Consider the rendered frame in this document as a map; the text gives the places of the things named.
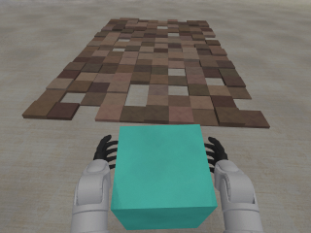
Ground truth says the carton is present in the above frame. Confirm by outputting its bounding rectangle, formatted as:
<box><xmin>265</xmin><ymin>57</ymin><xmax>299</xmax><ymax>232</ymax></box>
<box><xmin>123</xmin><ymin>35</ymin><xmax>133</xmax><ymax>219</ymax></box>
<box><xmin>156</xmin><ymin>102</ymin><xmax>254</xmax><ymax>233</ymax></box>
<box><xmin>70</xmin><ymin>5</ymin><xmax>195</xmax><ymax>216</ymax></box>
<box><xmin>110</xmin><ymin>124</ymin><xmax>218</xmax><ymax>230</ymax></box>

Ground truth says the right robot hand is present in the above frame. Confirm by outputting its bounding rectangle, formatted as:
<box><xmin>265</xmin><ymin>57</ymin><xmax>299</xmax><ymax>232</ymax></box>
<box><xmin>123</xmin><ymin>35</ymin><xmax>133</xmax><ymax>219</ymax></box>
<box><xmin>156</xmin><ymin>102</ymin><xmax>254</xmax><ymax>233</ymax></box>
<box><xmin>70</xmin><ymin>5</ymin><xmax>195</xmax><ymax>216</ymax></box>
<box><xmin>204</xmin><ymin>137</ymin><xmax>228</xmax><ymax>174</ymax></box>

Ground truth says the left robot hand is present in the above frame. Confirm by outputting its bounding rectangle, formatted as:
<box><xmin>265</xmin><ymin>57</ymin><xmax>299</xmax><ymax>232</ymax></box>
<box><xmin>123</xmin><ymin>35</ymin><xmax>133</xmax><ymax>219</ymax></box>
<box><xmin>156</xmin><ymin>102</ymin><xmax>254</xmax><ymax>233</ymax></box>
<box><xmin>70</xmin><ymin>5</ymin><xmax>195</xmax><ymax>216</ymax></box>
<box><xmin>93</xmin><ymin>135</ymin><xmax>119</xmax><ymax>170</ymax></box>

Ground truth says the robot left forearm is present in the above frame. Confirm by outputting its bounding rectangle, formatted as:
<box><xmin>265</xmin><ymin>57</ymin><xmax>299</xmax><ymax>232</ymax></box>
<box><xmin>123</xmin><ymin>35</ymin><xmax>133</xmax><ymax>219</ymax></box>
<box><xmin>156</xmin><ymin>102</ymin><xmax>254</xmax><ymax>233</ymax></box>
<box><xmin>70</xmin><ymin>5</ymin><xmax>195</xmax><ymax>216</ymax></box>
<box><xmin>70</xmin><ymin>159</ymin><xmax>112</xmax><ymax>233</ymax></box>

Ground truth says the robot right forearm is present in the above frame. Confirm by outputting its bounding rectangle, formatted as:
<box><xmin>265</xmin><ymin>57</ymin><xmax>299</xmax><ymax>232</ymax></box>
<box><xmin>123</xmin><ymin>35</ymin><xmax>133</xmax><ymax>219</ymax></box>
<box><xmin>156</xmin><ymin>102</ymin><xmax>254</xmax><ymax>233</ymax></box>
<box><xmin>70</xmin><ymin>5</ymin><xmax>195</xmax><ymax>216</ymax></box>
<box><xmin>214</xmin><ymin>159</ymin><xmax>265</xmax><ymax>233</ymax></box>

